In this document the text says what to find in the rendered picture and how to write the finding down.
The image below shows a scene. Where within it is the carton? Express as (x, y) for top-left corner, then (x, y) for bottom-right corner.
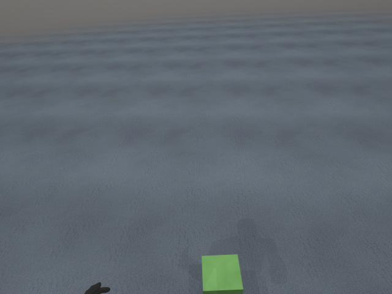
(202, 254), (243, 294)

